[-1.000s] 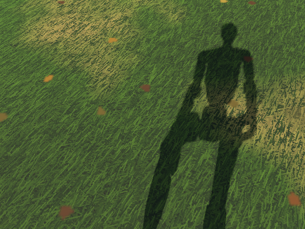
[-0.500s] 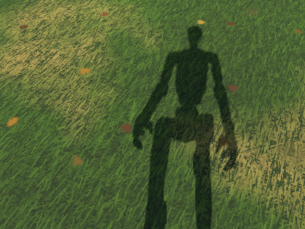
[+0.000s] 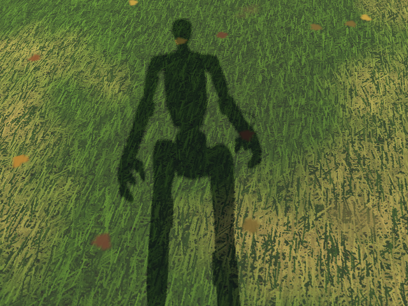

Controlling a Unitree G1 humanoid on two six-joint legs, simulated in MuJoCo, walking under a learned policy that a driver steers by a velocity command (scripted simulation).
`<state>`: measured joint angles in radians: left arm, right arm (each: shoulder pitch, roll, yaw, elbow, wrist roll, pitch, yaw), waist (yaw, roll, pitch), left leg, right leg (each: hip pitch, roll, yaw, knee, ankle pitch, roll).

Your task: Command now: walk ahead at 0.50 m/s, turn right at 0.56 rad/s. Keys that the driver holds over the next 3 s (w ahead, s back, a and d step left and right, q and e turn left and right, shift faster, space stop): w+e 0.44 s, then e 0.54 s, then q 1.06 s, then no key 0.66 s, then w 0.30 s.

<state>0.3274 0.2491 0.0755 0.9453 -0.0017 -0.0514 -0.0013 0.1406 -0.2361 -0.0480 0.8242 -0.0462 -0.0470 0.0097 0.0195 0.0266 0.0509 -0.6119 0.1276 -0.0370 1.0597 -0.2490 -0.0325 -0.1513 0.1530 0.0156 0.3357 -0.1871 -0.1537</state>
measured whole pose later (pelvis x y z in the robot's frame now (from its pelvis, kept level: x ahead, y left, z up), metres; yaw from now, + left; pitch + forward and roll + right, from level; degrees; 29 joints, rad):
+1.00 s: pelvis +0.40 -0.04 -0.01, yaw -35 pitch +1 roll +1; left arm 0.21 0.27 0.06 0.70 0.01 0.02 -0.01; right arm 0.17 -0.27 -0.04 0.71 -0.03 0.05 -0.02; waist 0.01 0.03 0.08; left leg -0.53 0.05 -0.02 1.12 -0.42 -0.04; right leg -0.37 0.11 0.04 0.45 -0.09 -0.11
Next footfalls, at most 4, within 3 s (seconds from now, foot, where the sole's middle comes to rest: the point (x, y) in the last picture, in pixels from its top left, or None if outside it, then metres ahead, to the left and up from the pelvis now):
0.30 left None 0.37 0.11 -0.78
0.78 right None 0.47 -0.14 -0.78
1.28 left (209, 294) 0.51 0.05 -0.78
1.66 right None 0.41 -0.14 -0.78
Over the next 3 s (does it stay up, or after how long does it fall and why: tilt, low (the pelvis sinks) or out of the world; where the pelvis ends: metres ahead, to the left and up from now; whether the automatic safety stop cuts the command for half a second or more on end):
stays up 0.44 0.01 -0.01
